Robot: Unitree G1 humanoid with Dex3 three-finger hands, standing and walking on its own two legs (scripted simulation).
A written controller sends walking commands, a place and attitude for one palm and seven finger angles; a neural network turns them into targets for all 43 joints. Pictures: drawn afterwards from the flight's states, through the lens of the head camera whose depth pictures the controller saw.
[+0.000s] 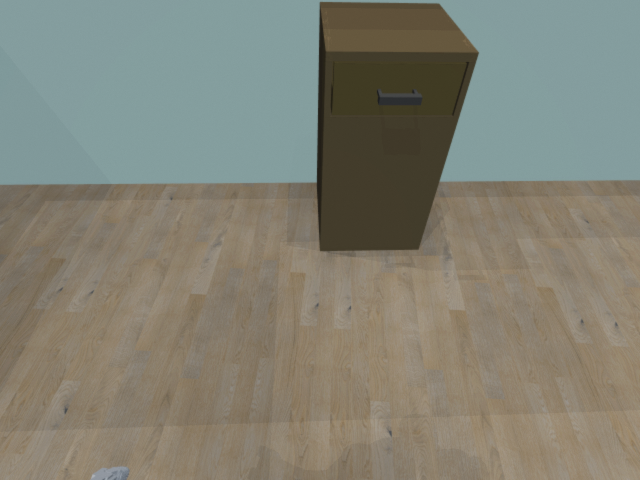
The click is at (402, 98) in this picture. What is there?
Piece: drawer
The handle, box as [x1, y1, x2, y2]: [377, 89, 422, 104]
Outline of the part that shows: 377,89 379,104 420,104 422,97 420,93 418,93 415,89 413,89 411,93 382,93 380,89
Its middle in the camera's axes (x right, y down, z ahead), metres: +0.23 -0.42 +1.13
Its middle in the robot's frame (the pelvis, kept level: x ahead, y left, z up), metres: +1.13 -0.17 -0.05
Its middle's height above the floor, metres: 0.72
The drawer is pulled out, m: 0.00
